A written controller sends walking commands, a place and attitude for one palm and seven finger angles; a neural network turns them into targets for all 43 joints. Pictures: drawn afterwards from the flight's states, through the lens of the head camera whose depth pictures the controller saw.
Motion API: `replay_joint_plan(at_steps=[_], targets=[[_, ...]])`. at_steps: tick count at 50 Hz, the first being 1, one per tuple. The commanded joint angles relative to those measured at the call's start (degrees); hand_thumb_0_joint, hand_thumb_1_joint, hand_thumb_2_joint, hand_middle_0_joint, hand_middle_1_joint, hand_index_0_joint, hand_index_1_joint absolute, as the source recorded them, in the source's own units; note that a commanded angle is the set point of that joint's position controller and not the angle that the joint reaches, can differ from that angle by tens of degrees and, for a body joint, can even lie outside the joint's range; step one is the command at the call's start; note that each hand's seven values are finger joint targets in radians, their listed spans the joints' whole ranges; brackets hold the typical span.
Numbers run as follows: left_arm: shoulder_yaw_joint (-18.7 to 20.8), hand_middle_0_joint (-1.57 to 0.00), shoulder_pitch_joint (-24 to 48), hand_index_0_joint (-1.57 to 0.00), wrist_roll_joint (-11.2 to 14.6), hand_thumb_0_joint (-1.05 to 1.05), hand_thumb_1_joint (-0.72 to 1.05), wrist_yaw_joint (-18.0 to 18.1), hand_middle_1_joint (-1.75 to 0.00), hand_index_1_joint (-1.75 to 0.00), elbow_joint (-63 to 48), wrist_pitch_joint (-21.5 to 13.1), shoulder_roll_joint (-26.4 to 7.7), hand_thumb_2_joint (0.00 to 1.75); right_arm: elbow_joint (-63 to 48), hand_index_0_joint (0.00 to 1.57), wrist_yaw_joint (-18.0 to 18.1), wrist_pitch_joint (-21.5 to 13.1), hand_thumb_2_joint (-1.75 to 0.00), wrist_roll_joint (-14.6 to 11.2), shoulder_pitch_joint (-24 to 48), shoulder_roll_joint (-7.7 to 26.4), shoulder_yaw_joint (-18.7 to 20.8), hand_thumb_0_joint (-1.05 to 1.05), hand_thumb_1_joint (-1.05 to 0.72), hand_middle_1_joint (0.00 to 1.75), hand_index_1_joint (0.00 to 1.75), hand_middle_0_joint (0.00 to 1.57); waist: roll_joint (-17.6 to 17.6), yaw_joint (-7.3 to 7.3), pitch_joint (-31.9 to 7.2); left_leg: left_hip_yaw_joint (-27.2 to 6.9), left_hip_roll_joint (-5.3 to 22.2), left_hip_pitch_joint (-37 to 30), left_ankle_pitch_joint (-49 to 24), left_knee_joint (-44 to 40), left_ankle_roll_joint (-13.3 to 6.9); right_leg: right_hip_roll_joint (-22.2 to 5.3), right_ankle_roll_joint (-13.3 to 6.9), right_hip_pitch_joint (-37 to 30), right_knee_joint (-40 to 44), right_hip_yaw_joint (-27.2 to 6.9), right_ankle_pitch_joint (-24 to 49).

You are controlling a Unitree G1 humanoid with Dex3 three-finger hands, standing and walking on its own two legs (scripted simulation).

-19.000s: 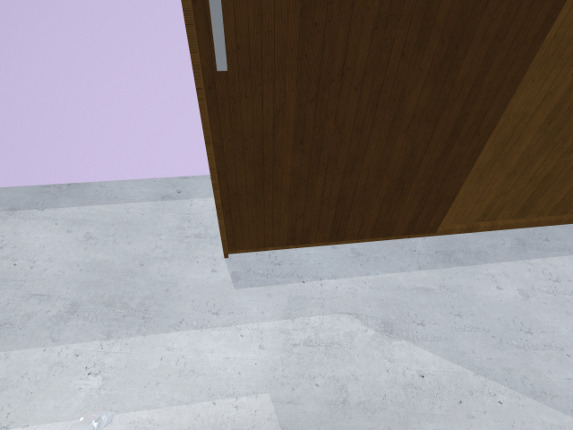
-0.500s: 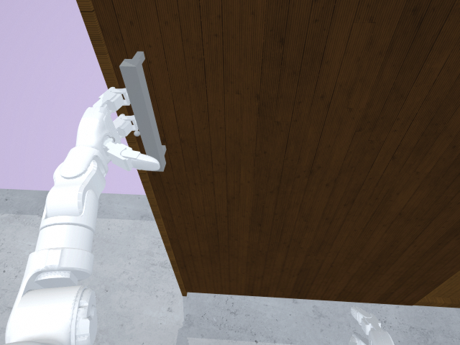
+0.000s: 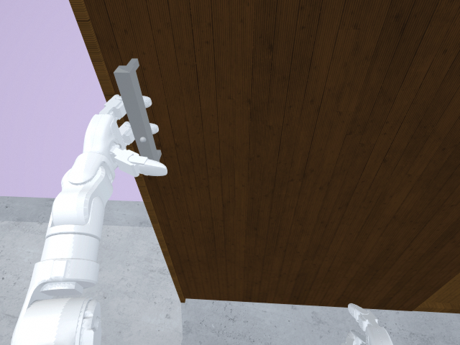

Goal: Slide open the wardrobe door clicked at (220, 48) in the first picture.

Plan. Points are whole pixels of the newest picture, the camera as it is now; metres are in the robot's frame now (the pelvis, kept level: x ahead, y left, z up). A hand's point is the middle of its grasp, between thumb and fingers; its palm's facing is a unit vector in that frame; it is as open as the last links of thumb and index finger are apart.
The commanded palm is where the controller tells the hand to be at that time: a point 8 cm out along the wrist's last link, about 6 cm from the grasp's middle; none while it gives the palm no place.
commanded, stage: slide the fingers in behind the handle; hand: left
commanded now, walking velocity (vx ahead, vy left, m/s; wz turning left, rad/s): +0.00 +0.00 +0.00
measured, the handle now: (144, 121) +0.45 +0.18 +0.19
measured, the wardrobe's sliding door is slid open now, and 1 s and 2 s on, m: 0.00 0.00 0.00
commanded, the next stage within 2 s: grip the handle and tug to test in 0.54 s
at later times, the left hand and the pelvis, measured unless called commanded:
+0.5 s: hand (143, 140) +0.39 +0.16 +0.19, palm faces +0.00 -1.00 -0.01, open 14.0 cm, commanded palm +0.36 +0.21 +0.19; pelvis +0.00 +0.01 +0.00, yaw +0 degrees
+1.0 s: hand (144, 139) +0.39 +0.16 +0.19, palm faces +0.00 -1.00 +0.00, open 11.2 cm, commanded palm +0.36 +0.21 +0.19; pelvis +0.00 +0.01 +0.00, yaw +0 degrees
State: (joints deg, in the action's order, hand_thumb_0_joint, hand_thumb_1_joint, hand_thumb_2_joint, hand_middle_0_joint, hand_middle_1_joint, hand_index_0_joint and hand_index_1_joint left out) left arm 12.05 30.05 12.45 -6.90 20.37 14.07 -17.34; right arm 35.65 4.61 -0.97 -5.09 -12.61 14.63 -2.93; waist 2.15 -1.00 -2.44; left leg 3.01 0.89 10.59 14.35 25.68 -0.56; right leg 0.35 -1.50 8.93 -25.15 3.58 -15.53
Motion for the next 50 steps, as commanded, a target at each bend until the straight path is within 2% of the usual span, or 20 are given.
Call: replay_joint_plan(at_steps=[1, 4, 5, 9, 10, 11, 17, 27, 29, 30, 31, 32, 33, 34, 35, 38, 42, 44, 48, 50], targets=[[0.8, -0.30, 25.0, -0.30, 0.9, 0.00, -0.50, -0.4, -1.20, -1.20, -14.6, -4.7, -8.2, 0.30, -8.9, 0.20, 0.3, -2.9, -0.90, -0.1, 6.5, 6.2, 2.8, 0.00, -0.90, 0.30, 0.30, 0.20, -0.9, 0.24, -14.9, -2.6, -0.3, -9.4, -17.4, -0.8, -2.1, -0.5, 0.1, -0.4, 2.4, -1.6, 21.0], [-1.2, -0.30, 26.2, -0.30, 0.9, 0.00, -0.50, -0.2, -1.20, -1.20, -13.5, -4.8, -6.1, 0.30, -8.6, 0.20, 0.3, -3.1, -0.90, -0.3, 6.5, 6.1, 2.8, 0.00, -0.90, 0.30, 0.30, 0.20, -1.1, -0.41, -14.0, -2.7, -0.4, -9.4, -15.6, -0.7, -2.1, -0.4, 0.3, 1.1, 2.7, -1.6, 19.2], [-0.1, -0.30, 26.2, -0.30, 0.7, 0.00, -0.50, 0.0, -1.20, -1.20, -12.1, -4.9, -7.6, 0.30, -7.9, 0.20, 0.5, -2.9, -0.90, -0.2, 5.9, 6.4, 2.9, 0.00, -0.90, 0.30, 0.30, 0.20, -3.0, -0.47, -13.1, -2.9, -0.1, -8.9, -15.0, -1.0, -2.2, -0.2, 0.3, 1.0, 3.1, -1.5, 18.4], [-0.3, -0.30, 29.0, -0.30, 0.4, 0.00, -0.50, 0.2, -1.20, -1.20, -11.1, -5.0, -7.9, 0.30, -7.6, 0.20, 0.7, -3.1, -0.90, -0.1, 5.6, 6.5, 2.8, 0.00, -0.90, 0.30, 0.30, 0.20, -2.4, -0.78, -13.3, -2.8, -0.4, -8.7, -14.0, -1.1, -2.3, -0.4, 0.3, 1.6, 3.2, -1.7, 17.5], [1.7, -0.30, 27.7, -0.30, 0.3, 0.00, -0.50, 0.4, -1.20, -1.20, -10.2, -5.1, -10.3, 0.30, -7.3, 0.20, 0.7, -2.8, -0.90, -0.1, 5.3, 6.8, 2.9, 0.00, -0.90, 0.30, 0.30, 0.20, -2.7, -0.15, -13.2, -3.0, -0.2, -8.3, -14.2, -1.2, -2.2, -0.3, 0.2, 0.9, 3.4, -1.8, 17.4], [-0.2, -0.30, 28.7, -0.30, 0.3, 0.00, -0.50, 0.2, -1.20, -1.20, -10.8, -5.1, -8.1, 0.30, -7.7, 0.20, 0.6, -2.8, -0.90, -0.1, 5.8, 6.5, 2.7, 0.00, -0.90, 0.30, 0.30, 0.20, -1.8, -0.45, -13.1, -2.8, -0.5, -8.3, -14.2, -1.4, -2.3, -0.5, 0.3, 0.9, 3.2, -1.8, 17.5], [4.1, -0.30, 27.2, -0.30, 0.5, 0.00, -0.50, 0.7, -1.20, -1.20, -10.7, -5.9, -11.9, 0.30, -7.9, 0.20, 0.5, -3.0, -0.90, 0.1, 5.5, 6.3, 2.8, 0.00, -0.90, 0.30, 0.30, 0.20, -2.7, 0.72, -15.9, -2.5, -0.4, -8.5, -16.5, -1.4, -2.2, -0.4, 0.2, -1.7, 2.9, -1.9, 20.1], [0.2, -0.30, 28.0, -0.30, 0.5, 0.00, -0.50, 0.3, -1.20, -1.20, -12.9, -5.6, -7.8, 0.30, -8.1, 0.20, 0.3, -3.1, -0.90, -0.2, 5.6, 6.3, 2.9, 0.00, -0.90, 0.30, 0.30, 0.20, -1.1, -0.27, -14.0, -3.0, 0.1, -9.9, -16.3, -1.7, -1.8, 0.0, 0.1, 1.2, 3.1, -1.3, 18.0], [0.7, -0.30, 26.5, -0.30, 0.6, 0.00, -0.50, 0.7, -1.20, -1.20, -12.5, -5.3, -7.8, 0.30, -8.1, 0.20, 0.3, -3.2, -0.90, -0.1, 5.6, 6.3, 3.0, 0.00, -0.90, 0.30, 0.30, 0.20, -1.7, 0.03, -14.2, -3.0, 0.2, -9.9, -16.5, -1.5, -1.8, 0.0, 0.1, 1.2, 3.0, -1.3, 18.1], [2.0, -0.30, 25.9, -0.30, 0.4, 0.00, -0.50, 1.0, -1.20, -1.20, -13.1, -5.6, -9.6, 0.30, -8.0, 0.20, 0.2, -3.0, -0.90, 0.1, 5.4, 6.5, 3.0, 0.00, -0.90, 0.30, 0.30, 0.20, -1.5, 0.55, -14.5, -3.2, 0.3, -9.9, -17.2, -1.7, -1.7, 0.0, -0.1, 0.3, 3.1, -1.2, 18.3], [0.5, -0.30, 26.6, -0.30, 0.5, 0.00, -0.50, 0.9, -1.20, -1.20, -14.4, -5.6, -7.6, 0.30, -8.3, 0.20, 0.1, -3.2, -0.90, 0.1, 5.9, 6.2, 2.9, 0.00, -0.90, 0.30, 0.30, 0.20, -0.9, 0.38, -14.9, -3.0, 0.1, -10.1, -17.6, -1.7, -1.8, -0.1, -0.1, 0.0, 2.9, -1.4, 19.0], [1.7, -0.30, 26.1, -0.30, 0.3, 0.00, -0.50, 1.2, -1.20, -1.20, -14.8, -5.7, -9.0, 0.30, -8.4, 0.20, 0.0, -3.2, -0.90, 0.1, 5.8, 6.3, 2.9, 0.00, -0.90, 0.30, 0.30, 0.20, -1.6, 0.64, -15.5, -3.2, 0.2, -10.1, -18.0, -1.7, -1.7, -0.1, -0.1, -0.4, 2.7, -1.3, 19.2], [0.2, -0.30, 25.5, -0.30, 0.2, 0.00, -0.45, 1.1, -1.21, -1.21, -14.6, -5.6, -7.1, 0.32, -8.5, 0.20, 0.0, -3.2, -0.90, 0.1, 6.0, 6.2, 2.9, 0.00, -0.90, 0.30, 0.30, 0.20, -2.0, 0.40, -15.1, -3.0, 0.2, -10.3, -18.4, -1.6, -1.7, 0.0, -0.1, 0.0, 2.5, -1.1, 19.6], [0.4, -0.31, 25.5, -0.31, 0.3, 0.00, -0.41, 1.2, -1.21, -1.21, -14.6, -5.5, -7.2, 0.34, -8.5, 0.20, 0.0, -3.2, -0.90, 0.1, 5.9, 6.1, 2.9, 0.00, -0.90, 0.30, 0.30, 0.20, -1.0, 0.53, -15.4, -3.0, 0.2, -10.5, -18.7, -1.5, -1.6, 0.0, -0.1, 0.1, 2.5, -1.2, 19.9], [1.4, -0.32, 24.5, -0.32, 0.2, 0.00, -0.36, 1.3, -1.22, -1.22, -13.4, -5.3, -8.6, 0.36, -8.1, 0.20, 0.0, -3.0, -0.90, 0.1, 5.7, 6.4, 2.9, 0.00, -0.90, 0.30, 0.30, 0.20, -2.2, 0.65, -14.3, -3.1, 0.4, -9.7, -17.8, -1.6, -1.6, 0.1, 0.0, 0.1, 2.9, -1.2, 19.0], [-0.1, -0.33, 27.6, -0.33, 0.0, 0.00, -0.22, 1.4, -1.24, -1.24, -13.3, -4.9, -7.3, 0.42, -8.1, 0.20, 0.2, -2.8, -0.90, 0.1, 6.0, 6.2, 2.8, 0.00, -0.90, 0.30, 0.30, 0.20, -1.0, -0.07, -13.0, -3.2, 0.3, -9.7, -16.0, -2.1, -1.6, 0.1, -0.1, 1.5, 3.1, -1.2, 16.9], [0.3, -0.35, 25.4, -0.35, -0.1, 0.00, -0.03, 1.7, -1.27, -1.27, -14.6, -4.8, -7.0, 0.50, -8.5, 0.20, 0.0, -2.8, -0.90, 0.2, 6.0, 6.0, 2.8, 0.00, -0.90, 0.30, 0.30, 0.20, -0.8, 0.53, -15.0, -3.2, 0.2, -10.7, -18.9, -1.7, -1.5, 0.1, -0.2, 0.2, 2.7, -1.1, 19.3], [1.7, -0.36, 25.7, -0.36, 0.1, 0.00, 0.06, 1.8, -1.28, -1.28, -14.8, -4.7, -8.7, 0.54, -8.3, 0.20, 0.0, -2.7, -0.90, 0.2, 6.0, 6.2, 2.8, 0.00, -0.90, 0.30, 0.30, 0.20, -1.2, 0.63, -15.1, -3.2, 0.3, -10.5, -18.9, -1.7, -1.4, 0.1, -0.2, 0.0, 2.7, -1.1, 19.4], [-0.5, -0.38, 26.9, -0.38, 0.3, 0.00, 0.25, 1.4, -1.31, -1.31, -14.3, -4.5, -6.6, 0.62, -8.3, 0.20, 0.1, -2.4, -0.90, 0.1, 6.2, 6.1, 2.7, 0.00, -0.90, 0.30, 0.30, 0.20, -1.8, -0.16, -13.7, -3.1, 0.3, -10.0, -17.2, -1.8, -1.6, 0.1, 0.1, 0.9, 3.2, -1.1, 18.4], [0.8, -0.39, 26.4, -0.39, 0.1, 0.00, 0.34, 1.6, -1.32, -1.32, -14.2, -4.5, -8.2, 0.66, -8.1, 0.20, 0.1, -2.3, -0.90, 0.2, 5.9, 6.4, 2.8, 0.00, -0.90, 0.30, 0.30, 0.20, -1.1, 0.27, -13.9, -3.1, 0.3, -10.0, -17.5, -1.9, -1.5, 0.1, -0.1, 0.4, 3.2, -1.2, 18.2]])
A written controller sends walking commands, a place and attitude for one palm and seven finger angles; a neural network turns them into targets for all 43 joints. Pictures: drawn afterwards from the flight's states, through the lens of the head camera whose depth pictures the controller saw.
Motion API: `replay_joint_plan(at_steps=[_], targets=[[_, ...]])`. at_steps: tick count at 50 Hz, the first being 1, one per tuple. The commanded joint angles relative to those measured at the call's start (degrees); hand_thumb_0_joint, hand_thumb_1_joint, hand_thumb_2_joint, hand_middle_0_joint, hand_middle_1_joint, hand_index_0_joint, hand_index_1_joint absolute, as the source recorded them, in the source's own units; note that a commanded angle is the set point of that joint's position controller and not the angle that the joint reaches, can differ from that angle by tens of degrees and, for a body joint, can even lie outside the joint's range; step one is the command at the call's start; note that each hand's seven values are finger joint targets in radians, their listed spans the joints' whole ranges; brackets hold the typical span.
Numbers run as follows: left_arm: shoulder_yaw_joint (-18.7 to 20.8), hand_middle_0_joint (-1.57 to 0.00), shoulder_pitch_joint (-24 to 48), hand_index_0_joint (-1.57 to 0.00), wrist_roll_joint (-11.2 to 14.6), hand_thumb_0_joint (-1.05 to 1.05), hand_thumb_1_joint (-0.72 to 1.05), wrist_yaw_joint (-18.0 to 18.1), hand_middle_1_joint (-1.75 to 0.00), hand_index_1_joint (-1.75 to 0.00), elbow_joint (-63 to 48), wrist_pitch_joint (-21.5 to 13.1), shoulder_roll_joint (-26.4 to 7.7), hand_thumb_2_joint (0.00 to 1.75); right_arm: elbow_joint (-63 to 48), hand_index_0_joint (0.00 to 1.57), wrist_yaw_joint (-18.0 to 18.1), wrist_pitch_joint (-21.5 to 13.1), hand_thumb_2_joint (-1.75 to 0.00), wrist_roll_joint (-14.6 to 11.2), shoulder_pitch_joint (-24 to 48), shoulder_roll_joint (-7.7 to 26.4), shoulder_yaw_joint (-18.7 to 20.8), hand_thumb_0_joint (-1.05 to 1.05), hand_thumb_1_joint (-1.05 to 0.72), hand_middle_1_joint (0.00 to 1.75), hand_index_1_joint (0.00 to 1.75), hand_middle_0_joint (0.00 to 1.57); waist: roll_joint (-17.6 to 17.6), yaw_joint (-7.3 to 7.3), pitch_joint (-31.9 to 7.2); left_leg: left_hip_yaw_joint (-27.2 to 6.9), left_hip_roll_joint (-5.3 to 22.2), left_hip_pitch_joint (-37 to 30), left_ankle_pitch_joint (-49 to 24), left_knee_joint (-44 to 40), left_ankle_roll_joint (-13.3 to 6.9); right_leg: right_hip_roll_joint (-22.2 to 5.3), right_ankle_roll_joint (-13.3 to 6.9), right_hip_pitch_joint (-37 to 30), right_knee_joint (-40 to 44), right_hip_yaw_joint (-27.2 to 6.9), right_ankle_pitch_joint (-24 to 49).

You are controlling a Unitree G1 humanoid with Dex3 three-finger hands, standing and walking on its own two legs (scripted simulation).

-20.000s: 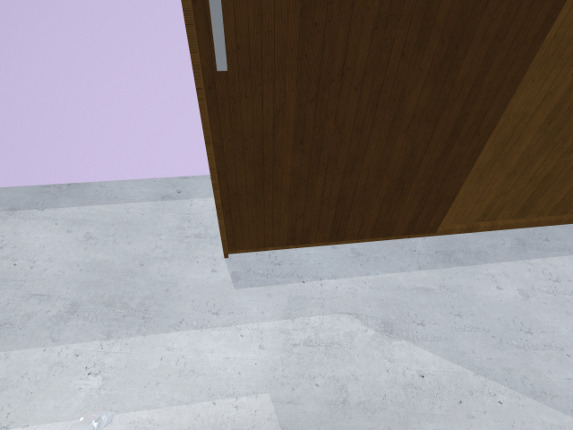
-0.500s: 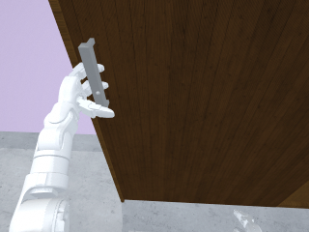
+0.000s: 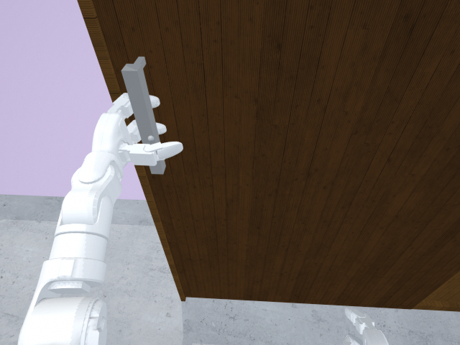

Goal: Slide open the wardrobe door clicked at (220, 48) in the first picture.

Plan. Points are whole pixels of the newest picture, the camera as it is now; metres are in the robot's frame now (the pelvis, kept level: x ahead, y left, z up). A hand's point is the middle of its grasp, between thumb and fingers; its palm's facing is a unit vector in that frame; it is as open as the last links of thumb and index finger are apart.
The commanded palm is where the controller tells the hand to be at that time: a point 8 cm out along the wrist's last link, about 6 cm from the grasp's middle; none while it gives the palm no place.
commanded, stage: grip the handle and tug to test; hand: left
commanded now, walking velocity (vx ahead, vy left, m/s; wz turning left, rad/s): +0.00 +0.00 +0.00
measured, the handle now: (150, 120) +0.45 +0.17 +0.19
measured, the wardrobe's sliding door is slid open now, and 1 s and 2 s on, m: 0.00 0.00 0.00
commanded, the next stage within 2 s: tug the door sideways, standing still in 1.06 s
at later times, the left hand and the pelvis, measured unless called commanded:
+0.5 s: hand (153, 137) +0.39 +0.15 +0.19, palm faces +0.00 -1.00 +0.00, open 6.3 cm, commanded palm +0.36 +0.21 +0.19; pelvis +0.01 +0.00 +0.00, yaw -1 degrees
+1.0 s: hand (153, 138) +0.39 +0.15 +0.19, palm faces +0.00 -1.00 -0.01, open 6.3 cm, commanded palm +0.34 +0.20 +0.19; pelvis +0.02 -0.01 +0.00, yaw -2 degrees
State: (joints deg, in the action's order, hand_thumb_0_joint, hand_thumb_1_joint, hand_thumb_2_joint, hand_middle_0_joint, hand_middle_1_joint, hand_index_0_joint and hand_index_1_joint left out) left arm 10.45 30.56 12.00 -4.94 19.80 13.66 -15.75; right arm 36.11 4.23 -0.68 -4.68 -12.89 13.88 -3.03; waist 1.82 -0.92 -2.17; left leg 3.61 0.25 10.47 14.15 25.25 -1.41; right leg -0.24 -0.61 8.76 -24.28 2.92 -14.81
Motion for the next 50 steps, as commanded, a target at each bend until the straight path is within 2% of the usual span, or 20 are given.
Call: replay_joint_plan(at_steps=[1, 5, 8, 10, 11, 12, 13, 17, 20, 24, 25, 32, 33, 35, 36, 40, 46, 47, 48, 50], targets=[[2.5, -0.40, 25.4, -0.40, 0.5, 0.00, 0.39, -0.3, -1.33, -1.33, -13.7, -4.0, -9.5, 0.68, -8.8, 0.20, 0.5, -2.6, -0.90, -0.1, 6.2, 6.9, 2.9, 0.00, -0.90, 0.30, 0.30, 0.20, -0.9, 0.25, -14.7, -3.8, 0.9, -10.0, -18.1, -1.4, -0.7, 0.6, -1.0, 0.2, 2.2, -0.5, 18.4], [3.5, -0.42, 24.1, -0.42, 0.7, 0.00, 0.57, -0.5, -1.35, -1.35, -13.5, -3.9, -10.4, 0.76, -8.9, 0.20, 0.4, -2.5, -0.90, -0.1, 5.9, 7.0, 3.1, 0.00, -0.90, 0.30, 0.30, 0.20, -2.0, 0.59, -15.6, -3.7, 0.9, -9.9, -19.0, -1.1, -0.7, 0.7, -1.0, -0.7, 2.0, -0.5, 19.6], [2.6, -0.43, 24.5, -0.43, 0.7, 0.00, 0.71, -0.8, -1.37, -1.37, -14.4, -3.8, -9.5, 0.82, -9.1, 0.20, 0.4, -2.4, -0.90, -0.2, 6.5, 6.8, 3.0, 0.00, -0.90, 0.30, 0.30, 0.20, -0.6, 0.35, -15.5, -3.3, 0.8, -10.2, -19.3, -1.0, -0.7, 0.6, -0.9, -0.3, 1.9, -0.6, 20.3], [4.1, -0.44, 22.7, -0.44, 0.7, 0.00, 0.81, -0.7, -1.39, -1.39, -14.4, -3.9, -11.1, 0.86, -9.1, 0.20, 0.3, -2.3, -0.90, -0.2, 6.1, 7.1, 3.1, 0.00, -0.90, 0.30, 0.30, 0.20, -1.1, 0.92, -15.6, -3.5, 0.9, -9.8, -19.7, -1.1, -0.7, 0.7, -1.0, -1.2, 2.0, -0.6, 20.5], [3.1, -0.44, 22.7, -0.44, 0.9, 0.00, 0.85, -0.8, -1.39, -1.39, -15.5, -3.9, -9.7, 0.88, -9.4, 0.20, 0.3, -2.4, -0.90, -0.1, 6.5, 6.9, 3.0, 0.00, -0.90, 0.30, 0.30, 0.20, -1.1, 0.70, -15.8, -3.3, 0.7, -9.9, -20.0, -1.2, -0.9, 0.5, -1.0, -1.5, 1.9, -0.7, 21.4], [4.6, -0.45, 22.2, -0.45, 0.8, 0.00, 0.90, -0.7, -1.40, -1.40, -15.9, -4.0, -11.6, 0.90, -9.4, 0.20, 0.2, -2.3, -0.90, -0.2, 6.3, 7.1, 3.1, 0.00, -0.90, 0.30, 0.30, 0.20, -1.8, 1.03, -16.3, -3.4, 0.8, -9.9, -20.6, -1.2, -0.8, 0.6, -1.0, -2.1, 1.7, -0.6, 21.9], [2.8, -0.45, 21.7, -0.45, 0.8, 0.00, 0.90, -1.0, -1.40, -1.40, -16.5, -4.0, -9.4, 0.90, -9.8, 0.20, 0.2, -2.3, -0.90, -0.1, 6.7, 6.8, 3.0, 0.00, -0.90, 0.30, 0.30, 0.20, -0.5, 0.92, -16.2, -3.1, 0.7, -10.2, -21.3, -1.0, -0.8, 0.5, -1.0, -1.8, 1.4, -0.5, 22.4], [3.9, -0.45, 20.8, -0.45, 1.0, 0.00, 0.90, -1.1, -1.40, -1.40, -18.3, -3.9, -10.5, 0.90, -9.9, 0.20, 0.0, -2.3, -0.90, -0.1, 6.6, 6.9, 3.1, 0.00, -0.90, 0.30, 0.30, 0.20, -1.3, 1.06, -16.4, -3.2, 0.7, -10.3, -22.6, -0.8, -0.8, 0.6, -1.0, -2.5, 1.3, -0.5, 24.2], [6.4, -0.45, 17.2, -0.45, 0.9, 0.00, 0.90, -1.0, -1.40, -1.40, -19.1, -3.5, -12.8, 0.90, -10.3, 0.20, 0.0, -2.0, -0.90, 0.1, 6.8, 7.1, 3.2, 0.00, -0.90, 0.30, 0.30, 0.20, -1.5, 2.11, -17.0, -2.8, 0.7, -9.7, -24.0, -0.7, -0.9, 0.5, -0.9, -4.3, 1.1, -0.7, 26.4], [6.2, -0.45, 16.4, -0.45, 1.2, 0.00, 0.90, -1.3, -1.40, -1.40, -19.8, -3.0, -12.1, 0.90, -10.7, 0.20, 0.0, -1.9, -0.90, -0.1, 7.4, 6.8, 3.1, 0.00, -0.90, 0.30, 0.30, 0.20, -1.3, 1.74, -16.0, -2.4, 0.5, -9.5, -23.7, -0.7, -1.0, 0.5, -0.8, -3.9, 1.2, -0.8, 26.9], [7.4, -0.45, 15.4, -0.45, 1.3, 0.00, 0.90, -1.3, -1.40, -1.40, -19.1, -2.9, -13.4, 0.90, -10.4, 0.20, 0.0, -1.7, -0.90, 0.0, 7.1, 7.1, 3.2, 0.00, -0.90, 0.30, 0.30, 0.20, -2.5, 1.98, -15.6, -2.4, 0.6, -9.0, -23.6, -0.7, -1.1, 0.5, -0.7, -4.4, 1.5, -0.7, 27.2], [8.5, -0.45, 16.2, -0.45, 1.3, 0.00, 0.90, -1.5, -1.40, -1.40, -20.3, -1.9, -14.6, 0.90, -10.9, 0.20, 0.2, -1.3, -0.90, -0.2, 7.6, 6.9, 3.1, 0.00, -0.90, 0.30, 0.30, 0.20, -0.1, 1.86, -16.3, -2.1, 0.3, -9.0, -22.7, -0.8, -1.1, 0.4, -0.7, -4.6, 1.4, -1.1, 27.0], [7.4, -0.45, 14.8, -0.45, 1.4, 0.00, 0.90, -1.6, -1.40, -1.40, -20.1, -1.7, -13.1, 0.90, -11.2, 0.20, 0.1, -1.3, -0.90, -0.2, 7.7, 6.7, 3.0, 0.00, -0.90, 0.30, 0.30, 0.20, -0.1, 1.85, -16.0, -2.0, 0.3, -8.8, -23.0, -0.8, -1.0, 0.4, -0.7, -4.4, 1.2, -0.9, 27.0], [8.9, -0.45, 11.9, -0.45, 1.4, 0.00, 0.90, -1.4, -1.40, -1.40, -21.2, -1.8, -14.6, 0.90, -11.4, 0.20, 0.0, -1.2, -0.90, -0.2, 7.7, 6.9, 3.2, 0.00, -0.90, 0.30, 0.30, 0.20, -0.7, 2.46, -16.9, -2.2, 0.5, -8.8, -24.3, -0.6, -1.0, 0.4, -0.8, -5.6, 0.9, -0.9, 28.3], [7.5, -0.45, 11.4, -0.45, 1.5, 0.00, 0.90, -1.6, -1.40, -1.40, -21.5, -1.6, -12.7, 0.90, -11.6, 0.20, 0.0, -1.1, -0.90, -0.2, 7.8, 6.8, 3.1, 0.00, -0.90, 0.30, 0.30, 0.20, -1.4, 2.20, -16.8, -1.9, 0.4, -8.7, -24.7, -0.7, -1.1, 0.3, -0.6, -5.7, 0.8, -0.8, 29.3], [8.9, -0.45, 8.0, -0.45, 1.7, 0.00, 0.90, -1.8, -1.40, -1.40, -22.8, -1.3, -13.8, 0.90, -12.1, 0.20, -0.1, -1.1, -0.90, -0.3, 8.2, 7.0, 3.4, 0.00, -0.90, 0.30, 0.30, 0.20, -2.7, 2.67, -16.4, -1.8, 0.5, -8.3, -24.0, -0.5, -1.2, 0.4, -0.5, -5.9, 0.9, -0.9, 29.6], [9.7, -0.45, 1.9, -0.45, 2.0, 0.00, 0.90, -2.1, -1.40, -1.40, -27.4, -0.5, -13.9, 0.90, -13.2, 0.20, -0.5, -0.9, -0.90, -0.2, 8.7, 6.8, 3.2, 0.00, -0.90, 0.30, 0.30, 0.20, -1.4, 3.44, -17.2, -1.6, 0.5, -8.1, -27.5, -0.3, -1.1, 0.2, -0.5, -7.4, -0.1, -0.8, 33.4], [7.9, -0.45, 2.2, -0.45, 2.0, 0.00, 0.90, -2.4, -1.40, -1.40, -28.3, -0.2, -11.9, 0.90, -13.3, 0.20, -0.5, -1.0, -0.90, -0.2, 8.9, 6.6, 3.2, 0.00, -0.90, 0.30, 0.30, 0.20, -1.6, 2.99, -16.8, -1.4, 0.5, -8.5, -27.8, -0.2, -1.1, 0.3, -0.3, -6.8, -0.2, -0.6, 33.8], [8.6, -0.45, 2.0, -0.45, 2.1, 0.00, 0.90, -2.3, -1.40, -1.40, -29.8, -0.1, -12.7, 0.90, -13.4, 0.20, -0.6, -1.1, -0.90, -0.3, 8.8, 6.7, 3.4, 0.00, -0.90, 0.30, 0.30, 0.20, -1.2, 2.98, -17.4, -1.5, 0.6, -8.9, -28.2, 0.1, -1.0, 0.3, -0.3, -6.8, -0.3, -0.6, 33.8], [8.8, -0.45, -2.5, -0.45, 2.1, 0.00, 0.90, -2.2, -1.40, -1.40, -31.8, 0.2, -12.3, 0.90, -14.0, 0.20, -0.9, -1.3, -0.90, -0.3, 9.1, 6.6, 3.4, 0.00, -0.90, 0.30, 0.30, 0.20, -0.5, 3.78, -17.6, -1.6, 0.8, -9.3, -30.4, 0.4, -0.9, 0.4, -0.4, -7.2, -0.6, -0.5, 34.6]])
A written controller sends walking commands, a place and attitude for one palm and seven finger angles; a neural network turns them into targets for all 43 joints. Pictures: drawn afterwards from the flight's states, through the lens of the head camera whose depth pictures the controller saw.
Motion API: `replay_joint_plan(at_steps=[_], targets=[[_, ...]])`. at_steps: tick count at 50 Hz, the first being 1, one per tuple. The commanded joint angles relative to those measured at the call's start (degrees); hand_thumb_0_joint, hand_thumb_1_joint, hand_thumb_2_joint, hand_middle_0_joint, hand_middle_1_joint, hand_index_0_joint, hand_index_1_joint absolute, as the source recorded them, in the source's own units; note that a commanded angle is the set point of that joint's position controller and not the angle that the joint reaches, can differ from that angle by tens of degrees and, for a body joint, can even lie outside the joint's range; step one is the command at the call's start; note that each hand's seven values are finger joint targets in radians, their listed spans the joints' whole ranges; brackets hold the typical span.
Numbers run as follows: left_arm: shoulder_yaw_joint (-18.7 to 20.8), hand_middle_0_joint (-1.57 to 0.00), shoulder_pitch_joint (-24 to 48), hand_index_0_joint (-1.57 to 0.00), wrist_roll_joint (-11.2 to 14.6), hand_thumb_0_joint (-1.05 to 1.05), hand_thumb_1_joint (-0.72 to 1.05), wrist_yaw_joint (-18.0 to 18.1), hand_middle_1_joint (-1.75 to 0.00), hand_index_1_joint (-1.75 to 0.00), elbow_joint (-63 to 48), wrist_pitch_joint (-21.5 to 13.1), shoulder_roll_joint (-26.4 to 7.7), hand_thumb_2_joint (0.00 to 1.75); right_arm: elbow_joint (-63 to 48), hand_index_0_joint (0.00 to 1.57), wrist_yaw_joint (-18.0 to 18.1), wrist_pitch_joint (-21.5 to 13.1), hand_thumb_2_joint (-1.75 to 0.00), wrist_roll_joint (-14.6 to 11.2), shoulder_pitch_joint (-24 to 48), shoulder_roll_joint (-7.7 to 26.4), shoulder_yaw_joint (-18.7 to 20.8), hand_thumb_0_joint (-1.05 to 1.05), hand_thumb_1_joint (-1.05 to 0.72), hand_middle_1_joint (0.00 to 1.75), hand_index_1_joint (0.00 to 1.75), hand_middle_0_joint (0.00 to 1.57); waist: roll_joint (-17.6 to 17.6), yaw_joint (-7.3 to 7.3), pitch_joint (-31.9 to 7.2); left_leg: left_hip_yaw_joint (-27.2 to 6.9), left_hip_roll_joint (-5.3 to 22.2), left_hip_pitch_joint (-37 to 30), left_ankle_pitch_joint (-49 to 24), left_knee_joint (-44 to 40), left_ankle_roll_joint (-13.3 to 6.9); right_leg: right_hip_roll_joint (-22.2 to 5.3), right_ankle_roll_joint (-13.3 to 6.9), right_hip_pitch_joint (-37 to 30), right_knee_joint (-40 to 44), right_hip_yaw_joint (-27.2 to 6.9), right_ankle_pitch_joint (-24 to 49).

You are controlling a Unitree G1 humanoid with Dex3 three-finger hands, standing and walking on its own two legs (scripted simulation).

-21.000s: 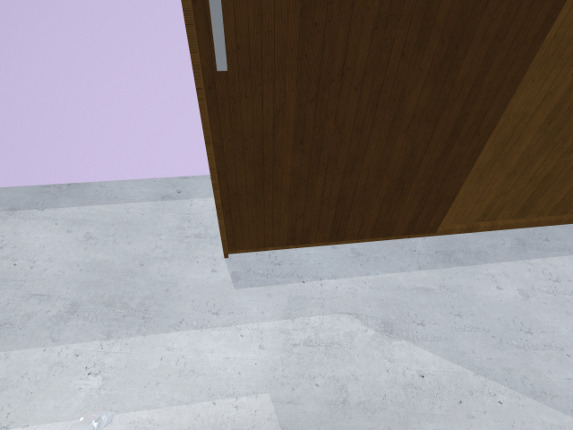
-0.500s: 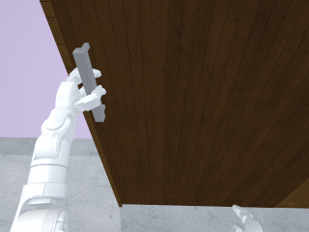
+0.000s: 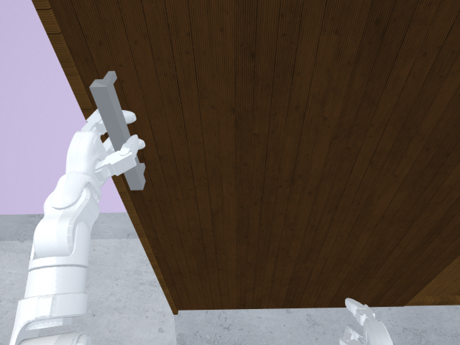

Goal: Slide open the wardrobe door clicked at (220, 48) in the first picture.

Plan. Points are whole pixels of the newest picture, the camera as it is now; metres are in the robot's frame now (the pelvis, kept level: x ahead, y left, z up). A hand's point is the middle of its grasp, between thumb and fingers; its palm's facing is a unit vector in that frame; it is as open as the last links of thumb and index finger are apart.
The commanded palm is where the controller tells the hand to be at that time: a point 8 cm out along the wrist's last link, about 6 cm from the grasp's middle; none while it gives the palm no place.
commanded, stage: grip the handle and tug to test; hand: left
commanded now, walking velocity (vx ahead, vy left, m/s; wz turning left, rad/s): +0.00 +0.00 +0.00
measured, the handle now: (125, 135) +0.42 +0.19 +0.19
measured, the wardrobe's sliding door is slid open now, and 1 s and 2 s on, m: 0.00 0.00 0.03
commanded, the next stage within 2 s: tug the door sideways, standing still in 0.06 s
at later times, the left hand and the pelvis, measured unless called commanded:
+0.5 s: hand (132, 153) +0.37 +0.16 +0.19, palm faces +0.11 -0.99 -0.03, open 6.2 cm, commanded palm +0.34 +0.18 +0.19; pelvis +0.01 +0.01 +0.00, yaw +4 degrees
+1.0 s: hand (134, 154) +0.37 +0.16 +0.19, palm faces +0.12 -0.99 -0.05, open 6.2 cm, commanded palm +0.34 +0.16 +0.19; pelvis -0.02 +0.02 +0.00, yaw +5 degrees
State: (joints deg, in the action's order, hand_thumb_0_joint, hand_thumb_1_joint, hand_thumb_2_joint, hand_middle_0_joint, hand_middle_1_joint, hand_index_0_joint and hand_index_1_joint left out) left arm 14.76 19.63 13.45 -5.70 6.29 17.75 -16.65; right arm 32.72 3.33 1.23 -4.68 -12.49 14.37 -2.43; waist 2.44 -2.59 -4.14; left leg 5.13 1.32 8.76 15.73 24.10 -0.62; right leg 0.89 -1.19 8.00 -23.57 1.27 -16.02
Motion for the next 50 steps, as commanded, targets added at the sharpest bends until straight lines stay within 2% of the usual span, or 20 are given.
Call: replay_joint_plan(at_steps=[1, 3, 5, 7, 8, 9, 14, 16, 18, 20, 21, 22, 26, 34, 35, 36, 39, 43, 47, 50], targets=[[3.2, -0.45, 7.9, -0.45, 0.7, 0.00, 0.90, -1.4, -1.40, -1.40, -19.6, -3.6, -10.0, 0.90, -10.6, 0.20, -0.1, -3.2, -0.90, -0.2, 8.9, 5.9, 2.6, 0.00, -0.90, 0.30, 0.30, 0.20, -0.7, 5.24, -15.5, -3.2, -0.3, -7.6, -32.7, 1.5, -1.7, -0.9, 0.2, -6.2, -1.4, 1.2, 36.1], [1.2, -0.45, 7.2, -0.45, 0.7, 0.00, 0.90, -1.3, -1.40, -1.40, -22.3, -3.1, -7.9, 0.90, -10.7, 0.20, -0.3, -3.5, -0.90, -0.2, 8.7, 5.8, 2.8, 0.00, -0.90, 0.30, 0.30, 0.20, -0.6, 4.76, -15.6, -3.3, 0.0, -8.7, -35.1, 2.0, -1.5, -0.8, 0.3, -5.2, -1.9, 1.5, 36.7], [2.3, -0.45, 5.9, -0.45, 0.9, 0.00, 0.90, -0.9, -1.40, -1.40, -23.0, -2.7, -9.0, 0.90, -10.5, 0.20, -0.3, -3.6, -0.90, 0.0, 8.5, 6.1, 3.0, 0.00, -0.90, 0.30, 0.30, 0.20, -2.0, 5.04, -15.5, -3.5, 0.2, -8.6, -35.3, 2.2, -1.5, -0.6, 0.4, -5.6, -1.7, 1.6, 37.2], [1.0, -0.45, 6.0, -0.45, 0.7, 0.00, 0.90, -0.8, -1.40, -1.40, -24.2, -1.8, -7.4, 0.90, -10.6, 0.20, -0.3, -3.7, -0.90, 0.0, 8.6, 6.0, 2.9, 0.00, -0.90, 0.30, 0.30, 0.20, -1.9, 4.74, -15.5, -3.5, 0.1, -8.9, -36.7, 2.5, -1.6, -0.7, 0.6, -5.1, -2.0, 1.6, 38.2], [1.2, -0.45, 5.4, -0.45, 0.8, 0.00, 0.90, -0.7, -1.40, -1.40, -24.2, -1.3, -7.6, 0.90, -10.4, 0.20, -0.3, -3.8, -0.90, 0.0, 8.5, 6.0, 2.9, 0.00, -0.90, 0.30, 0.30, 0.20, -1.4, 4.69, -15.6, -3.5, 0.2, -9.1, -37.4, 2.7, -1.6, -0.7, 0.6, -4.9, -2.1, 1.6, 38.5], [2.0, -0.45, 9.1, -0.45, 0.6, 0.00, 0.90, -0.5, -1.40, -1.40, -22.9, -1.0, -9.3, 0.90, -9.7, 0.20, -0.1, -3.6, -0.90, 0.1, 8.1, 6.3, 2.9, 0.00, -0.90, 0.30, 0.30, 0.20, -2.6, 4.20, -15.2, -3.6, 0.1, -8.9, -37.0, 2.8, -1.5, -0.7, 0.6, -4.5, -2.0, 1.7, 38.3], [-6.1, -0.45, 22.9, -0.45, -0.3, 0.00, 0.90, 1.0, -1.40, -1.40, -19.7, 0.1, -2.2, 0.90, -7.2, 0.20, 0.6, -4.1, -0.90, 0.3, 7.2, 6.0, 2.9, 0.00, -0.90, 0.30, 0.30, 0.20, 0.0, 1.32, -14.1, -4.6, 0.2, -12.0, -37.5, 4.0, -1.3, -0.5, 0.6, 0.7, -1.6, 2.0, 34.4], [-7.8, -0.45, 24.3, -0.45, -1.0, 0.00, 0.90, 1.7, -1.40, -1.40, -20.0, 0.2, -0.6, 0.90, -6.8, 0.20, 0.6, -4.1, -0.90, 0.5, 7.0, 5.8, 3.0, 0.00, -0.90, 0.30, 0.30, 0.20, 1.2, 1.30, -15.6, -5.1, 0.3, -13.5, -39.4, 4.3, -1.2, -0.6, 0.4, 1.0, -1.8, 2.0, 34.1], [-10.0, -0.45, 24.5, -0.45, -1.1, 0.00, 0.90, 2.1, -1.40, -1.40, -17.7, 0.5, 2.2, 0.90, -6.3, 0.20, 0.6, -4.0, -0.90, 0.8, 6.9, 5.6, 2.8, 0.00, -0.90, 0.30, 0.30, 0.20, -1.5, 1.04, -15.7, -5.6, 0.2, -13.1, -38.1, 4.5, -1.1, -0.6, 0.5, 1.1, -2.1, 2.4, 33.7], [-12.0, -0.45, 26.2, -0.45, -1.6, 0.00, 0.90, 2.3, -1.40, -1.40, -18.0, -0.2, 3.5, 0.90, -5.9, 0.20, 0.6, -3.9, -0.90, 0.9, 7.1, 5.7, 2.9, 0.00, -0.90, 0.30, 0.30, 0.20, -2.6, 0.69, -16.4, -5.9, 0.3, -13.7, -37.5, 4.5, -1.2, -0.7, 0.3, 1.0, -2.2, 2.4, 33.1], [-13.2, -0.45, 28.1, -0.45, -1.7, 0.00, 0.90, 2.2, -1.40, -1.40, -18.7, -0.6, 4.6, 0.90, -6.1, 0.20, 0.6, -3.9, -0.90, 1.0, 7.4, 5.4, 2.9, 0.00, -0.90, 0.30, 0.30, 0.20, -1.5, 0.59, -17.1, -5.9, 0.2, -14.1, -37.9, 4.5, -1.3, -0.9, 0.3, 1.1, -2.4, 2.4, 33.2], [-14.1, -0.45, 28.0, -0.45, -1.9, 0.00, 0.90, 2.2, -1.40, -1.40, -16.6, -0.7, 5.6, 0.90, -5.9, 0.20, 0.6, -3.8, -0.90, 1.0, 7.4, 5.2, 2.7, 0.00, -0.90, 0.30, 0.30, 0.20, -3.0, 0.41, -16.0, -6.2, 0.2, -13.8, -37.0, 4.6, -1.3, -0.8, 0.3, 1.8, -2.5, 2.6, 32.4], [-17.3, -0.45, 32.7, -0.45, -2.3, 0.00, 0.90, 2.2, -1.40, -1.40, -16.1, -2.2, 8.3, 0.90, -5.8, 0.20, 0.5, -3.5, -0.90, 1.3, 7.9, 4.9, 2.5, 0.00, -0.90, 0.30, 0.30, 0.20, -2.4, 0.07, -16.7, -7.0, 0.2, -14.3, -35.1, 4.4, -1.3, -1.0, 0.0, 2.2, -2.6, 2.6, 30.2], [-23.8, -0.45, 39.3, -0.45, -2.8, 0.00, 0.90, 2.8, -1.40, -1.40, -11.0, -4.5, 15.1, 0.90, -4.9, 0.20, 0.1, -3.6, -0.90, 1.2, 8.4, 3.9, 2.0, 0.00, -0.90, 0.30, 0.30, 0.20, 0.5, -1.08, -13.9, -8.7, 0.7, -14.8, -29.5, 4.0, -0.6, -0.8, -0.5, 6.4, -2.3, 2.9, 22.3], [-24.1, -0.45, 39.6, -0.45, -2.8, 0.00, 0.90, 2.9, -1.40, -1.40, -10.5, -4.9, 15.1, 0.90, -4.6, 0.20, 0.1, -3.6, -0.90, 1.4, 8.1, 4.2, 2.1, 0.00, -0.90, 0.30, 0.30, 0.20, -1.7, -1.03, -14.2, -9.0, 0.8, -14.5, -28.8, 3.8, -0.7, -0.7, -0.6, 5.9, -2.1, 3.0, 21.9], [-24.6, -0.45, 41.3, -0.45, -3.0, 0.00, 0.90, 3.0, -1.40, -1.40, -11.3, -5.3, 15.6, 0.90, -4.8, 0.20, 0.0, -3.8, -0.90, 1.3, 8.4, 4.0, 2.1, 0.00, -0.90, 0.30, 0.30, 0.20, 0.2, -1.08, -15.1, -9.1, 0.8, -15.1, -28.7, 3.7, -0.5, -0.8, -0.7, 6.2, -2.3, 2.9, 21.3], [-24.8, -0.45, 42.7, -0.45, -3.0, 0.00, 0.90, 3.3, -1.40, -1.40, -8.5, -6.0, 16.0, 0.90, -4.1, 0.20, -0.1, -4.1, -0.90, 1.2, 7.8, 4.0, 2.1, 0.00, -0.90, 0.30, 0.30, 0.20, -1.2, -1.34, -15.1, -9.7, 0.8, -15.1, -27.1, 3.3, -0.1, -0.6, -0.7, 6.9, -2.2, 3.2, 19.5], [-25.1, -0.45, 45.1, -0.45, -2.8, 0.00, 0.90, 3.6, -1.40, -1.40, -6.8, -6.9, 16.5, 0.90, -3.4, 0.20, -0.2, -4.6, -0.90, 1.2, 7.5, 4.1, 2.0, 0.00, -0.90, 0.30, 0.30, 0.20, 0.5, -1.25, -14.7, -10.1, 0.8, -14.9, -24.9, 2.5, 0.5, -0.5, -0.9, 7.5, -1.9, 3.3, 17.2], [-25.1, -0.45, 46.8, -0.45, -2.8, 0.00, 0.90, 4.0, -1.40, -1.40, -6.0, -7.9, 16.5, 0.90, -2.8, 0.20, -0.4, -5.1, -0.90, 1.2, 6.7, 4.2, 2.1, 0.00, -0.90, 0.30, 0.30, 0.20, 0.3, -1.32, -16.3, -10.7, 1.0, -16.3, -27.6, 2.5, 1.1, -0.4, -0.9, 7.7, -1.9, 3.4, 17.6], [-24.5, -0.45, 46.3, -0.45, -2.9, 0.00, 0.90, 4.1, -1.40, -1.40, -3.3, -8.3, 15.8, 0.90, -1.9, 0.20, -0.5, -5.3, -0.90, 1.3, 6.2, 4.5, 2.3, 0.00, -0.90, 0.30, 0.30, 0.20, -0.9, -1.11, -15.2, -10.6, 1.0, -15.3, -25.8, 2.2, 1.1, -0.3, -1.0, 7.7, -1.5, 3.4, 16.7]])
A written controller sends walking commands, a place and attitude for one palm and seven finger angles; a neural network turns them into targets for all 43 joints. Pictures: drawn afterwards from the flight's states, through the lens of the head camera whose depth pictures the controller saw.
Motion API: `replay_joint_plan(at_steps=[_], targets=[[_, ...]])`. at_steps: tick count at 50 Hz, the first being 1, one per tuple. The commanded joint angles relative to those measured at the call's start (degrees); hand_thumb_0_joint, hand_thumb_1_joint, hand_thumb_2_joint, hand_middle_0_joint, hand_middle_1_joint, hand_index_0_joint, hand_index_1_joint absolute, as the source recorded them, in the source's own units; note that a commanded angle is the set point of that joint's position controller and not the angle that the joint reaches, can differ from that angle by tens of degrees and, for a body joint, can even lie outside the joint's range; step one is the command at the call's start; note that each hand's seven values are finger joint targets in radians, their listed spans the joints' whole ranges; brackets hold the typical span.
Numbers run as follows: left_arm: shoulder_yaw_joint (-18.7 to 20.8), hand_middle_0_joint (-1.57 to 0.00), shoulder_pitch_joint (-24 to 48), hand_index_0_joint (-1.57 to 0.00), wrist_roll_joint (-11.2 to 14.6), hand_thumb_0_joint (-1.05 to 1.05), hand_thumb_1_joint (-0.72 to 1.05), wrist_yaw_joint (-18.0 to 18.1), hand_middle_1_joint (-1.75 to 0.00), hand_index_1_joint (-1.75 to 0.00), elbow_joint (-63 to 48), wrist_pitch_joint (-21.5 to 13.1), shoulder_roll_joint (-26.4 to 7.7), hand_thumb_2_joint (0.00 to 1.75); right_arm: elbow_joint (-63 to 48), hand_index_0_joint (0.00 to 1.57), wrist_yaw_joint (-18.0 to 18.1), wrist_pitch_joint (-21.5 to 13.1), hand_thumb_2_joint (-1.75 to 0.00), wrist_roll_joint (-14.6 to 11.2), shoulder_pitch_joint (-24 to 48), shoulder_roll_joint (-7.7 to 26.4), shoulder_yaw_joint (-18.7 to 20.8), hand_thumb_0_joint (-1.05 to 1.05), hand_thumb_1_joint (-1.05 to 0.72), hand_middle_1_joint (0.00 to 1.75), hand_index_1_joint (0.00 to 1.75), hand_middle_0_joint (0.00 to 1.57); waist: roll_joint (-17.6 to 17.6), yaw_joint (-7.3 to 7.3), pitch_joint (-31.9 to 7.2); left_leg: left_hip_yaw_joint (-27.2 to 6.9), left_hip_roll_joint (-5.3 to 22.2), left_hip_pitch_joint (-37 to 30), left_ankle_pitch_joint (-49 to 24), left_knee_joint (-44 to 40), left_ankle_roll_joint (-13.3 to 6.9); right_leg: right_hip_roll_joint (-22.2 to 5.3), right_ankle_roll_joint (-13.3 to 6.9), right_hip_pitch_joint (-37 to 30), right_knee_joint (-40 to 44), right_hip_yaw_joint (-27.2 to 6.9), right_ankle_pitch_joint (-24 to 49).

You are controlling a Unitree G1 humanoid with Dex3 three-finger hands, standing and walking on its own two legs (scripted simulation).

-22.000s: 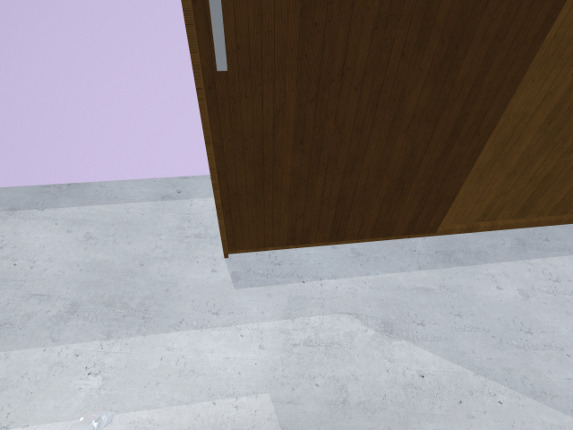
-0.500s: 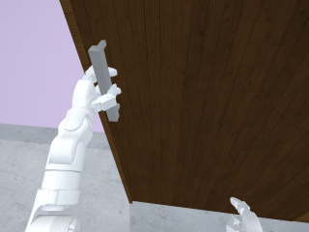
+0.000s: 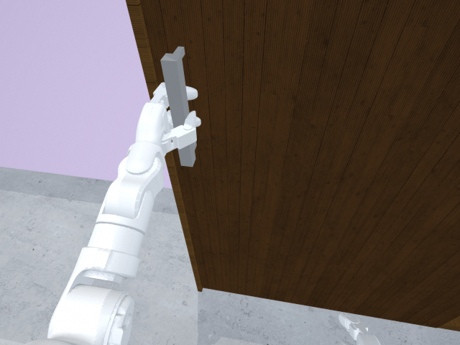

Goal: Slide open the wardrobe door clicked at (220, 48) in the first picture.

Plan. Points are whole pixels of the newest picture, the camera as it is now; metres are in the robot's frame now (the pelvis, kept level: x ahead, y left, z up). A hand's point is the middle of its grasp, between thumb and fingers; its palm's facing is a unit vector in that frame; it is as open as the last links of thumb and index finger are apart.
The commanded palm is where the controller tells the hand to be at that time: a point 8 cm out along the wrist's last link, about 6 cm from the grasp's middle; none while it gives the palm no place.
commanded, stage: tug the door sideways, standing still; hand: left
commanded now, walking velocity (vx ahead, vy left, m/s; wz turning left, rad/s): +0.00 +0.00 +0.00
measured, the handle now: (184, 111) +0.46 +0.13 +0.19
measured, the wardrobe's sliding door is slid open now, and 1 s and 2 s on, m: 0.00 0.03 0.24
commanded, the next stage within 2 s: step sideways, sliding the door along in 0.08 s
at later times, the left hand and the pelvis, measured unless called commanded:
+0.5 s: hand (195, 129) +0.41 +0.10 +0.19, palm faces +0.19 -0.98 -0.08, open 6.1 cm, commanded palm +0.38 +0.10 +0.20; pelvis -0.01 -0.05 -0.01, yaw -5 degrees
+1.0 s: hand (211, 131) +0.42 +0.08 +0.18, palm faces +0.33 -0.94 -0.07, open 6.7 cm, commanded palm +0.38 +0.05 +0.18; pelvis +0.04 -0.15 +0.00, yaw +0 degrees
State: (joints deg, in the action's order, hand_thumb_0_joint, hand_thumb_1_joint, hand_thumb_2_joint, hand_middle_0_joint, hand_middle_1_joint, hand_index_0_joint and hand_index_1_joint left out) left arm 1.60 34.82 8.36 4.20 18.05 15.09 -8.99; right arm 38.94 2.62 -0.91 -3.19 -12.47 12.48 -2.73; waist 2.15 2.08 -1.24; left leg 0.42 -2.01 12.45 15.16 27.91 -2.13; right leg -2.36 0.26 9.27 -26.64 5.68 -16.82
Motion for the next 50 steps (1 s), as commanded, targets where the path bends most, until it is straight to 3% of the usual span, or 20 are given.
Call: replay_joint_plan(at_steps=[1, 9, 10, 11, 13, 17, 21, 26, 27, 28, 29, 30, 32, 34, 37, 38, 39, 40, 44, 50], targets=[[-11.9, -0.45, 31.6, -0.45, 2.3, 0.00, 0.90, -5.7, -1.40, -1.40, -14.5, -5.7, 9.3, 0.90, -8.3, 0.20, 0.2, -3.2, -0.90, -0.3, 6.4, 6.1, 2.5, 0.00, -0.90, 0.30, 0.30, 0.20, -0.2, -5.98, -17.4, -5.8, 4.4, -18.7, -24.6, -1.9, 2.6, 3.0, -2.4, 6.8, 1.7, -1.0, 17.2], [-9.6, -0.45, 35.7, -0.45, 2.4, 0.00, 0.90, -5.5, -1.40, -1.40, -10.8, -6.9, 6.6, 0.90, -7.1, 0.20, 0.5, -3.8, -0.90, -0.5, 5.3, 6.7, 2.4, 0.00, -0.90, 0.30, 0.30, 0.20, -0.7, -6.46, -16.3, -5.8, 3.8, -17.2, -18.6, -3.0, 2.8, 3.2, -2.4, 7.3, 2.3, -1.2, 14.9], [13.6, -0.45, 35.8, -0.45, -2.2, 0.00, 0.90, 0.2, -1.40, -1.40, -11.7, -13.8, -26.5, 0.90, -8.2, 0.20, 1.7, -3.6, -0.90, 0.9, 5.6, 9.8, 2.2, 0.00, -0.90, 0.30, 0.30, 0.20, 2.2, -2.61, -8.7, -6.0, 8.0, -5.7, -7.4, -5.6, -0.6, 0.4, -1.6, 7.6, 1.3, -5.1, 6.8], [2.2, -0.45, 31.1, -0.45, -2.8, 0.00, 0.90, 0.2, -1.40, -1.40, -8.1, -16.2, -11.5, 0.90, -6.9, 0.20, 1.8, -3.1, -0.90, 1.4, 6.1, 7.4, 2.2, 0.00, -0.90, 0.30, 0.30, 0.20, -2.1, -3.16, -8.5, -6.9, 8.4, -3.5, -0.4, -6.4, -1.4, 0.8, -0.5, 6.0, -0.5, -4.3, 4.9], [-2.2, -0.45, 26.8, -0.45, -1.9, 0.00, 0.90, -0.2, -1.40, -1.40, -8.4, -18.1, -5.1, 0.90, -8.3, 0.20, 2.3, -3.3, -0.90, 1.7, 6.5, 7.2, 2.8, 0.00, -0.90, 0.30, 0.30, 0.20, 2.8, -3.36, -10.3, -12.8, 13.7, -6.3, 9.9, -9.8, -3.5, 2.2, -0.4, 10.3, -8.3, -3.1, -0.2], [-0.1, -0.45, 29.6, -0.45, -2.1, 0.00, 0.90, 1.0, -1.40, -1.40, -12.4, -20.0, -9.2, 0.90, -9.3, 0.20, 3.0, -1.8, -0.90, 1.7, 7.7, 6.8, 3.7, 0.00, -0.90, 0.30, 0.30, 0.20, 4.6, -4.01, -11.1, -22.3, 23.4, -15.4, 2.2, -10.9, -10.5, 2.0, -1.0, 22.5, -25.6, -6.2, -11.7], [-1.2, -0.45, 29.5, -0.45, -1.9, 0.00, 0.90, 1.0, -1.40, -1.40, -17.6, -21.0, -7.9, 0.90, -9.7, 0.20, 2.4, -1.4, -0.90, 1.1, 7.9, 7.4, 4.4, 0.00, -0.90, 0.30, 0.30, 0.20, 5.5, -3.62, -12.8, -12.6, 23.4, -21.4, -21.7, -2.8, -9.9, 1.0, -1.3, 21.5, -19.3, -5.8, -10.5], [-5.4, -0.45, 29.1, -0.45, -2.2, 0.00, 0.90, 0.1, -1.40, -1.40, -22.4, -21.5, -3.7, 0.90, -11.7, 0.20, 1.5, -2.2, -0.90, -0.2, 9.6, 7.0, 4.7, 0.00, -0.90, 0.30, 0.30, 0.20, 5.6, -3.39, -13.4, -0.5, 17.0, -7.0, -18.7, 7.0, -4.1, 2.8, -1.8, -1.5, -2.1, -1.9, 3.9], [-4.8, -0.45, 28.9, -0.45, -2.7, 0.00, 0.90, 0.3, -1.40, -1.40, -23.5, -21.7, -4.5, 0.90, -11.9, 0.20, 1.5, -2.4, -0.90, -0.6, 9.9, 6.5, 4.8, 0.00, -0.90, 0.30, 0.30, 0.20, -0.9, -2.93, -14.0, 2.3, 13.3, -0.9, -12.9, 14.0, -2.5, -0.5, -3.3, -7.3, 1.9, -6.3, 9.6], [-4.5, -0.45, 28.2, -0.45, -3.2, 0.00, 0.90, 0.7, -1.40, -1.40, -24.2, -21.4, -5.4, 0.90, -12.3, 0.20, 1.5, -2.4, -0.90, -0.6, 10.9, 5.2, 4.7, 0.00, -0.90, 0.30, 0.30, 0.20, -13.1, -2.86, -14.1, 4.4, 7.0, 8.2, -0.6, 22.9, -0.2, -8.8, -6.8, -11.5, 6.1, -19.0, 15.5], [-5.4, -0.45, 27.2, -0.45, -3.8, 0.00, 0.90, 0.9, -1.40, -1.40, -23.6, -21.1, -4.8, 0.90, -12.3, 0.20, 1.5, -2.9, -0.90, -0.4, 11.8, 4.5, 4.8, 0.00, -0.90, 0.30, 0.30, 0.20, -17.8, -1.86, -10.9, 1.3, 1.3, 15.6, 17.4, 31.6, 1.3, -14.6, -10.9, -10.7, 9.3, -28.2, 17.6], [-7.3, -0.45, 25.5, -0.45, -3.6, 0.00, 0.90, 0.8, -1.40, -1.40, -23.3, -20.3, -2.4, 0.90, -11.5, 0.20, 1.4, -3.1, -0.90, -1.0, 10.9, 5.2, 5.7, 0.00, -0.90, 0.30, 0.30, 0.20, -16.8, -1.51, -9.1, -2.3, 1.5, 17.8, 18.9, 37.5, 1.5, -16.2, -11.9, -11.7, 9.4, -31.3, 17.7], [-9.3, -0.45, 27.9, -0.45, -3.6, 0.00, 0.90, 0.8, -1.40, -1.40, -29.4, -23.0, -0.6, 0.90, -10.4, 0.20, 1.1, -3.9, -0.90, -0.4, 10.1, 4.3, 4.9, 0.00, -0.90, 0.30, 0.30, 0.20, -6.3, -2.31, -8.1, -2.8, 4.6, 17.1, 15.3, 34.7, 1.7, -14.8, -13.5, -11.9, 3.3, -24.7, 31.4], [-8.6, -0.45, 26.6, -0.45, -4.3, 0.00, 0.90, 1.3, -1.40, -1.40, -30.9, -24.9, -0.9, 0.90, -10.1, 0.20, 0.7, -3.3, -0.90, 0.2, 9.0, 3.6, 4.6, 0.00, -0.90, 0.30, 0.30, 0.20, -5.1, -2.71, -11.9, 1.4, 4.4, 12.3, 11.6, 21.2, 1.7, -12.2, -12.2, -13.9, -2.3, -15.1, 41.4], [-7.7, -0.45, 23.2, -0.45, -3.9, 0.00, 0.90, 1.3, -1.40, -1.40, -34.4, -26.0, -2.1, 0.90, -11.1, 0.20, 0.5, -2.3, -0.90, 0.4, 8.9, 4.5, 5.7, 0.00, -0.90, 0.30, 0.30, 0.20, -1.9, -4.13, -16.7, 3.3, 7.0, -9.8, -12.1, -2.6, 1.6, -7.2, -6.8, -3.4, -11.8, -7.5, 34.9], [-8.1, -0.45, 23.2, -0.45, -3.2, 0.00, 0.90, 1.0, -1.40, -1.40, -36.4, -26.2, -1.8, 0.90, -12.1, 0.20, 0.3, -2.4, -0.90, 0.6, 8.4, 6.5, 7.1, 0.00, -0.90, 0.30, 0.30, 0.20, 3.0, -4.55, -18.4, -7.2, 16.5, -23.6, -26.1, -4.3, -2.4, -3.6, -3.4, 10.4, -20.1, -5.1, 21.5], [-9.6, -0.45, 23.5, -0.45, -2.3, 0.00, 0.90, 0.4, -1.40, -1.40, -38.2, -26.3, 0.3, 0.90, -13.1, 0.20, -0.6, -2.4, -0.90, 0.4, 8.2, 7.8, 7.8, 0.00, -0.90, 0.30, 0.30, 0.20, 13.2, -4.01, -20.9, -25.5, 32.1, -33.9, -50.2, -1.3, -10.3, 0.9, -0.5, 24.8, -31.9, -6.9, -9.7], [-9.0, -0.45, 21.5, -0.45, -2.6, 0.00, 0.90, 0.0, -1.40, -1.40, -34.6, -25.9, 0.6, 0.90, -13.6, 0.20, -1.9, -1.5, -0.90, 0.3, 8.9, 7.6, 7.4, 0.00, -0.90, 0.30, 0.30, 0.20, 8.8, -3.63, -20.3, -27.6, 35.9, -33.7, -50.5, -0.3, -13.3, 0.4, -1.8, 25.5, -41.0, -12.1, -15.4], [-8.8, -0.45, 24.2, -0.45, -3.6, 0.00, 0.90, -0.9, -1.40, -1.40, -41.9, -25.6, -0.7, 0.90, -12.8, 0.20, -3.3, -1.6, -0.90, 0.5, 10.0, 7.6, 8.1, 0.00, -0.90, 0.30, 0.30, 0.20, 0.8, -4.61, -14.1, -11.2, 29.2, -29.8, -45.9, 0.3, -8.8, -0.5, -0.2, 30.6, -41.6, -8.9, -9.2], [-7.0, -0.45, 18.8, -0.45, -4.4, 0.00, 0.90, -1.9, -1.40, -1.40, -42.7, -23.7, -2.5, 0.90, -15.1, 0.20, -4.3, -3.2, -0.90, 0.9, 9.6, 7.3, 8.4, 0.00, -0.90, 0.30, 0.30, 0.20, 15.6, -4.22, -14.5, 2.4, 22.1, -29.0, -52.3, -0.4, -3.8, 1.7, 2.0, 23.0, -30.4, -0.3, -0.7]])
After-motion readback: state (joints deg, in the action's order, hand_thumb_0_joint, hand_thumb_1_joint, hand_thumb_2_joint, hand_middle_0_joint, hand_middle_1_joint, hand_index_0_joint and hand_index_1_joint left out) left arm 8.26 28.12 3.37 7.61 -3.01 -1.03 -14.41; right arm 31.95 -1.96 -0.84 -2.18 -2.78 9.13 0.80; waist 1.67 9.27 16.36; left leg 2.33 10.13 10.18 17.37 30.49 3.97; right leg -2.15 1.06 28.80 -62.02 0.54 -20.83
